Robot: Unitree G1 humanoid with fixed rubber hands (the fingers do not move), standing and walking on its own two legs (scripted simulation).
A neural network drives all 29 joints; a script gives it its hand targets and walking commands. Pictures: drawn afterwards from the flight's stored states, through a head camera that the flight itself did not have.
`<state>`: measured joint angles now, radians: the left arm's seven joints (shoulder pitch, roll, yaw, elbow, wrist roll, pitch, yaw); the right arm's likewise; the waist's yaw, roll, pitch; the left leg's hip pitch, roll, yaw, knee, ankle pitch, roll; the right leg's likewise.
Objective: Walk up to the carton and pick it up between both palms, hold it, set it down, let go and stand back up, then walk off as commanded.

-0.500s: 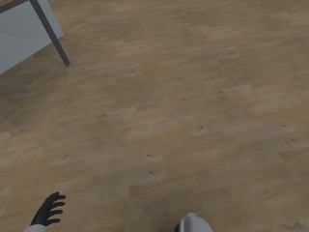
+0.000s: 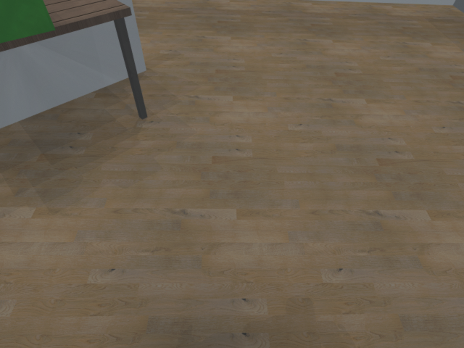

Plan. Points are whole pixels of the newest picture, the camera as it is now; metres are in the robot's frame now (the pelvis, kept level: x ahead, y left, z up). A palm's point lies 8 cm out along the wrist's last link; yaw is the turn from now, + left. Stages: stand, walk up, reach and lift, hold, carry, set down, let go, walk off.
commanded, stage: walk up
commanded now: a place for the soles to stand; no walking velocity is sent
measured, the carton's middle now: (6, 5) +1.33 +0.88 +0.02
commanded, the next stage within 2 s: none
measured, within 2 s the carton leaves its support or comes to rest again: neither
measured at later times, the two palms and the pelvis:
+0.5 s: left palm (16, 335) +0.18 +0.36 -0.07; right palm (335, 268) +0.31 -0.23 -0.12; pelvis +0.18 +0.04 +0.01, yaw +8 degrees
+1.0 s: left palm (3, 234) +0.37 +0.47 -0.07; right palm (272, 210) +0.48 -0.12 -0.14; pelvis +0.32 +0.14 -0.01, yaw +19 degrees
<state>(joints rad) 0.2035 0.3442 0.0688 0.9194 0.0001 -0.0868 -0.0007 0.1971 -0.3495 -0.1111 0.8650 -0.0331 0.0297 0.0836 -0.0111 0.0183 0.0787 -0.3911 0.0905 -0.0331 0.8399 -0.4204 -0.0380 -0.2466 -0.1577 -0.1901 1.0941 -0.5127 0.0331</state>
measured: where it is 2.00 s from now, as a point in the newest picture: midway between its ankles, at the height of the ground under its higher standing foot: (140, 282)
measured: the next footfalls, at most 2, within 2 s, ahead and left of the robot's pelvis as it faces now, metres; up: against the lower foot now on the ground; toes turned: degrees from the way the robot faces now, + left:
right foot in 0.18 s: +0.19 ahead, -0.09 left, +0.00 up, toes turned -6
left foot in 0.58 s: +0.25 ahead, +0.25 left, +0.00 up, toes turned +14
